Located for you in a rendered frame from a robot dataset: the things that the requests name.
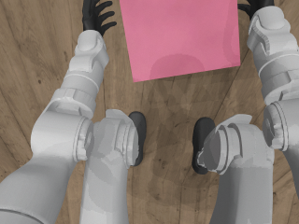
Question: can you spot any carton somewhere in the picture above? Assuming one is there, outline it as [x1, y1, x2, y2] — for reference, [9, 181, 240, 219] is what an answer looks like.
[120, 0, 241, 82]

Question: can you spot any right robot upper arm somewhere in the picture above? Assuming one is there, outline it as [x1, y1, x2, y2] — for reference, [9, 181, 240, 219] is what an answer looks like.
[262, 98, 299, 200]

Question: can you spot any robot left hand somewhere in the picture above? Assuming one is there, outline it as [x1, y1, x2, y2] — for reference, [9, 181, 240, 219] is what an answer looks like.
[82, 0, 117, 37]

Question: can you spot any right robot thigh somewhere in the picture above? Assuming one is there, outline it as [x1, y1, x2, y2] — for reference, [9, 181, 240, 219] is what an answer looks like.
[209, 122, 274, 224]

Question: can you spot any robot thigh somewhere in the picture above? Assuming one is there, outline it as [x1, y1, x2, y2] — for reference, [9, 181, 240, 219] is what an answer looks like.
[209, 122, 274, 224]
[79, 118, 138, 224]

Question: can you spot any right robot forearm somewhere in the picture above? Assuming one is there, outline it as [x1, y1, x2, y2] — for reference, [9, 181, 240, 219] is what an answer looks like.
[247, 6, 299, 105]

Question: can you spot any left robot thigh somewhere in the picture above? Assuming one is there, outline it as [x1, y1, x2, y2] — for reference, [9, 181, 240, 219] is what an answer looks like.
[79, 118, 138, 224]

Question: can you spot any robot right hand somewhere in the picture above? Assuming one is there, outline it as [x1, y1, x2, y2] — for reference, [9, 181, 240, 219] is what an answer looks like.
[237, 0, 275, 21]

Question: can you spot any left robot forearm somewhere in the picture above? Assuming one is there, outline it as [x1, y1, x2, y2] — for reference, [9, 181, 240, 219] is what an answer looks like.
[30, 30, 109, 152]

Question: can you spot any left robot upper arm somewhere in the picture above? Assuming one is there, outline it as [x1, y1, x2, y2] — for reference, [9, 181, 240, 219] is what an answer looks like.
[0, 111, 94, 224]

